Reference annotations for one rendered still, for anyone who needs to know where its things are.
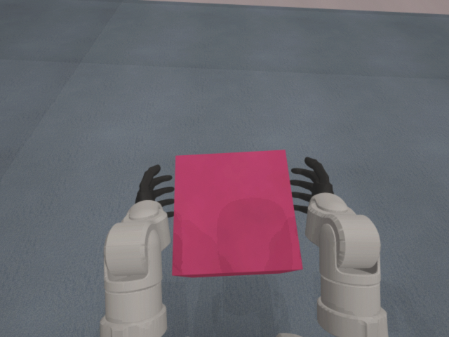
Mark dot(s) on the robot right hand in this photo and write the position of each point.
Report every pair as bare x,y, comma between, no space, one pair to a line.
320,182

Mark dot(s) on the robot left hand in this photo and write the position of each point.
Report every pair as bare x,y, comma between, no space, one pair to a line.
147,185

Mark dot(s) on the carton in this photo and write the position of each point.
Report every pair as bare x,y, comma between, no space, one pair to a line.
234,215

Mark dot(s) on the right robot forearm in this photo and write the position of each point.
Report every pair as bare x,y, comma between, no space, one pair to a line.
349,264

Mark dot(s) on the left robot forearm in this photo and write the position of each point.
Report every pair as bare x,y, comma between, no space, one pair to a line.
133,273

